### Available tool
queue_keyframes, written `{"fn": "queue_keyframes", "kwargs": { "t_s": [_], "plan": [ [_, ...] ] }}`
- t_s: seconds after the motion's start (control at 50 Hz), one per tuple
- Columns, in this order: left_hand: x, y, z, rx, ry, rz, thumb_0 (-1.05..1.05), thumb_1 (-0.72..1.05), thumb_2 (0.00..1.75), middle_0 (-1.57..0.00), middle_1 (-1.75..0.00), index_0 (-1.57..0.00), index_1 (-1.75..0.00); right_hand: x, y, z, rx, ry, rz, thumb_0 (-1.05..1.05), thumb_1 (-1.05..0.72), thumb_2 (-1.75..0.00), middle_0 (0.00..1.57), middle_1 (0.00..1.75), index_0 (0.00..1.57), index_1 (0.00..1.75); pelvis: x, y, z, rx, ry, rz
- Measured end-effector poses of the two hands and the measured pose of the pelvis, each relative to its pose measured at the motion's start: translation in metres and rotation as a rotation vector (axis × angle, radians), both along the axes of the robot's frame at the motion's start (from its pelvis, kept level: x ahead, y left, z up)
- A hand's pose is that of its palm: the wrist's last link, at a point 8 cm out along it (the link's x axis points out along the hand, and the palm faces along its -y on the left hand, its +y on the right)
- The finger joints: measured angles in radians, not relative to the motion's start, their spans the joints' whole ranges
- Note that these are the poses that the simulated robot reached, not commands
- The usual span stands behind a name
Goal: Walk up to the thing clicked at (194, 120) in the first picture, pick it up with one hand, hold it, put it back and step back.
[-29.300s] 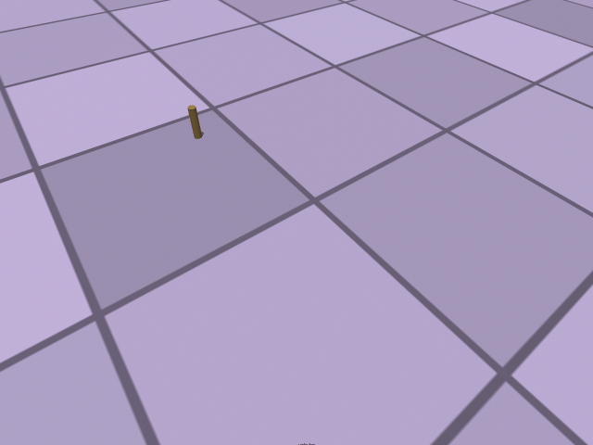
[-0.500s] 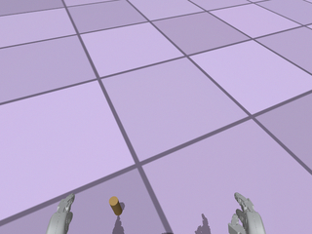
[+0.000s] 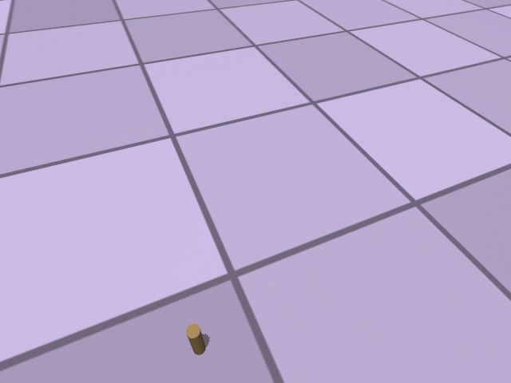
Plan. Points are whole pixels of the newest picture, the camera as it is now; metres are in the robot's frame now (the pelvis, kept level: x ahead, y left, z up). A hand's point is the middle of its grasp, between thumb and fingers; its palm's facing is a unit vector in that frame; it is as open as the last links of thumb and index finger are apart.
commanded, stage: stand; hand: left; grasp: from the side
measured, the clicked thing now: (196, 340) +0.39 +0.20 -0.67
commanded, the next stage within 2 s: step back in 1.84 s
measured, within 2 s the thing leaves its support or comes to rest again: neither
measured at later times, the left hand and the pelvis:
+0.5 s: hand out of the picture +0.04 +0.24 -0.14, palm faces -0.01 -0.94 -0.34, open 7.4 cm; pelvis -0.01 -0.01 +0.02, yaw +0 degrees
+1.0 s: hand out of the picture +0.07 +0.23 -0.14, palm faces -0.03 -0.94 -0.34, open 7.4 cm; pelvis +0.00 -0.01 +0.02, yaw -1 degrees
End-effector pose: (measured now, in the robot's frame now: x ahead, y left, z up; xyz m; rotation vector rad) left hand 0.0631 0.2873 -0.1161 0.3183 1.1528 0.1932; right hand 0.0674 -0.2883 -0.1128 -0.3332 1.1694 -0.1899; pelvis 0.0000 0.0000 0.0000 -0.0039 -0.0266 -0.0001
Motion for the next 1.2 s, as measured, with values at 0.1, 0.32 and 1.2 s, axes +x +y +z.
{"fn": "queue_keyframes", "kwargs": {
  "t_s": [0.1, 0.32, 1.2],
  "plan": [
    [-0.018, 0.001, 0.003, -0.002, 0.066, 0.025, 0.01, 0.89, 0.9, -0.2, -0.3, -0.2, -0.3, -0.008, 0.008, -0.001, 0.028, 0.037, -0.013, 0.01, -0.91, -0.89, 0.2, 0.3, 0.21, 0.3, -0.001, 0.001, 0.008, 0.004, -0.018, -0.001],
    [-0.03, -0.001, 0.009, 0.0, 0.111, 0.044, 0.0, 0.91, 0.9, -0.2, -0.3, -0.2, -0.3, -0.012, 0.009, -0.001, 0.055, 0.06, -0.026, 0.01, -0.91, -0.89, 0.2, 0.3, 0.21, 0.3, -0.005, -0.001, 0.015, 0.01, -0.034, 0.001],
    [0.008, -0.01, 0.014, -0.007, 0.102, 0.021, 0.0, 0.91, 0.9, -0.2, -0.3, -0.2, -0.3, -0.007, -0.015, 0.006, 0.03, 0.09, -0.049, 0.01, -0.91, -0.89, 0.2, 0.3, 0.21, 0.3, 0.007, -0.011, 0.02, 0.008, -0.014, -0.011]
  ]
}}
